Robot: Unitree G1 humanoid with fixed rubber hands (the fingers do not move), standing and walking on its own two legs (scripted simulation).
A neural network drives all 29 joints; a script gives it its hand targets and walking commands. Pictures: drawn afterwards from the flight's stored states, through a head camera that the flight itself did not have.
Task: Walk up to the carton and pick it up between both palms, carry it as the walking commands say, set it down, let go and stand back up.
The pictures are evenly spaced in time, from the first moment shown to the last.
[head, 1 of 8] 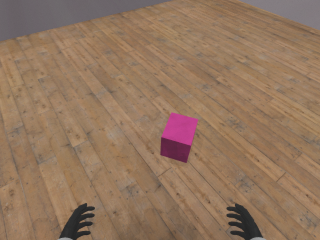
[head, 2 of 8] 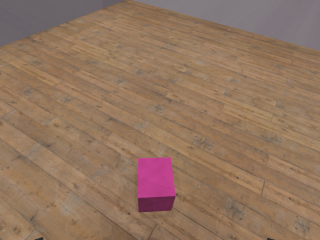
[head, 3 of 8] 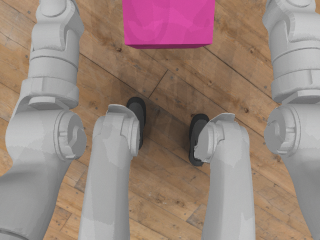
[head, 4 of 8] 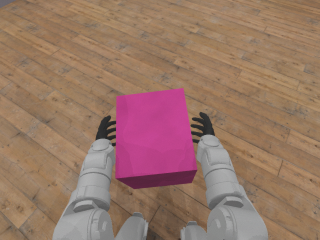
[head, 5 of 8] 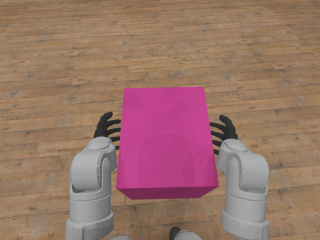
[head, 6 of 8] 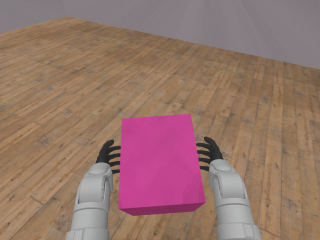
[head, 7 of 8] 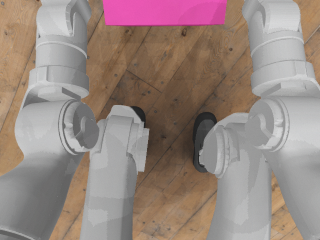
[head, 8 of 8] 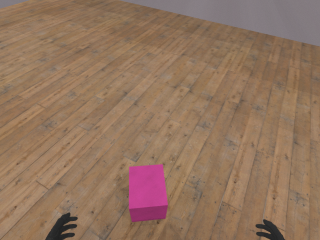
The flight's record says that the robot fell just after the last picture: no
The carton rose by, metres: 0.70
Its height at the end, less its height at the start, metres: +0.00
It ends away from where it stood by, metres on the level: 0.93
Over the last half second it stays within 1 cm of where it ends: yes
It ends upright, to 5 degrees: yes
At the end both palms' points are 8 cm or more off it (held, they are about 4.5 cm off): yes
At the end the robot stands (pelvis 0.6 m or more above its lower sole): yes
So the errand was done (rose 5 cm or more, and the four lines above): yes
